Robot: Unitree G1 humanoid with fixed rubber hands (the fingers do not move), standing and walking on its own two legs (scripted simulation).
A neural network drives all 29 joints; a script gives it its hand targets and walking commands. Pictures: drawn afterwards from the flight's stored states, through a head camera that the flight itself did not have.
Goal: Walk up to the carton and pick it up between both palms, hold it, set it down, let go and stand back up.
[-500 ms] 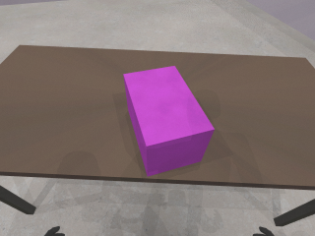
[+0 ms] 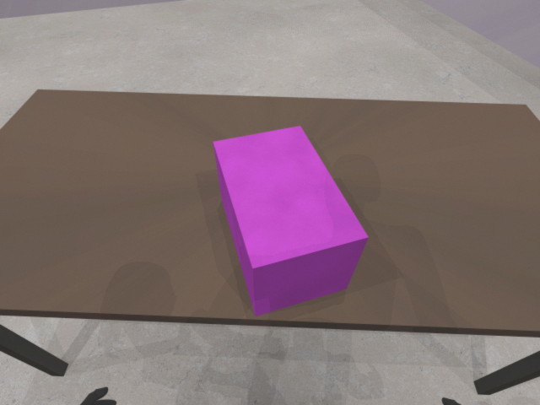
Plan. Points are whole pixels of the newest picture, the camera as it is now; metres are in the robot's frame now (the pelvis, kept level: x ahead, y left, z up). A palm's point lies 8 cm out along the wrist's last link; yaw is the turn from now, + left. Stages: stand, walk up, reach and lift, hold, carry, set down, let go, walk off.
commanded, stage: walk up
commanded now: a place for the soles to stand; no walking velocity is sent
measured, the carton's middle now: (279, 214) +0.44 +0.01 -0.01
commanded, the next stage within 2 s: reach and lift in 1.20 s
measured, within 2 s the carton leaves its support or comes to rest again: neither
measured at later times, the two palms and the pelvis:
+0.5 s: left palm out of the picture +0.11 +0.30 -0.12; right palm out of the picture +0.11 -0.29 -0.12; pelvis +0.02 +0.00 +0.00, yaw +0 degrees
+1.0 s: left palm out of the picture +0.12 +0.31 -0.12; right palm out of the picture +0.12 -0.28 -0.11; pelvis +0.04 +0.01 +0.00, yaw +0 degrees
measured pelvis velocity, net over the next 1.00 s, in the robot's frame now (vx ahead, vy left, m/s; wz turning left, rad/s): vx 0.04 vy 0.01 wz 0.00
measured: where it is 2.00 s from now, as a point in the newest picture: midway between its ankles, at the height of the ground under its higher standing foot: outside the picture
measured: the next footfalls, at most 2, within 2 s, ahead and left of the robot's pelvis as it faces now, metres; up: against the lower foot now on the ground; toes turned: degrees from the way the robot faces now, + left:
none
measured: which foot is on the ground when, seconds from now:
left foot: down 0.00-1.00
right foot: down 0.00-1.00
